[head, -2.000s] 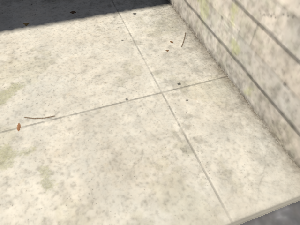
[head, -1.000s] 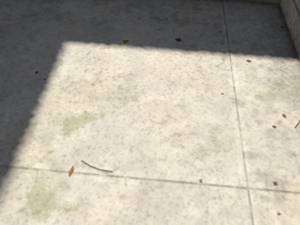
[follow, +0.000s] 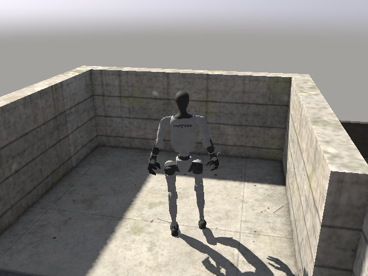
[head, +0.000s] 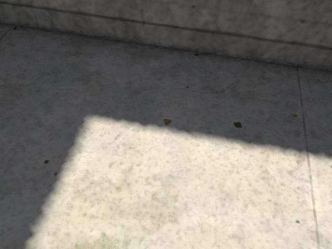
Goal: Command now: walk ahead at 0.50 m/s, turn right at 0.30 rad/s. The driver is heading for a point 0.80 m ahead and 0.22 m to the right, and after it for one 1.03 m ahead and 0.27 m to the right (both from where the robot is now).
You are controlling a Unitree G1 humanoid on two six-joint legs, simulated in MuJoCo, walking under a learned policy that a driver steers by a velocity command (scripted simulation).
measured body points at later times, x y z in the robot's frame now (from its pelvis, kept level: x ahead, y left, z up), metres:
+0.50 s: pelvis +0.27 -0.08 -0.01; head +0.31 -0.09 +0.44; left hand +0.47 +0.16 -0.11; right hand +0.31 -0.37 -0.12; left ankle +0.22 +0.10 -0.65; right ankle +0.30 -0.15 -0.74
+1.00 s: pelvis +0.56 -0.11 +0.00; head +0.59 -0.11 +0.45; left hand +0.78 +0.09 -0.12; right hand +0.53 -0.39 -0.11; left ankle +0.63 -0.03 -0.74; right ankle +0.45 -0.20 -0.66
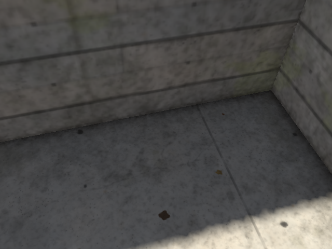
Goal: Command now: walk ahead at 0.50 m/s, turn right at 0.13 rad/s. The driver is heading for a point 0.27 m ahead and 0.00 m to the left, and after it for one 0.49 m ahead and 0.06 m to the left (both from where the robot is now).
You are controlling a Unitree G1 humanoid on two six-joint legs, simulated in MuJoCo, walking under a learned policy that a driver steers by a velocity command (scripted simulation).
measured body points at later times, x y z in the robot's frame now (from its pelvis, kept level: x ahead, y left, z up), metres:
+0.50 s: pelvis +0.27 -0.06 +0.00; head +0.29 -0.08 +0.45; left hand +0.40 +0.21 -0.09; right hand +0.34 -0.34 -0.13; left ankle +0.21 +0.09 -0.65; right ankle +0.31 -0.15 -0.74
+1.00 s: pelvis +0.45 -0.02 -0.01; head +0.48 -0.01 +0.44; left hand +0.52 +0.26 -0.14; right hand +0.64 -0.25 -0.11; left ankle +0.53 +0.08 -0.74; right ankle +0.44 -0.18 -0.71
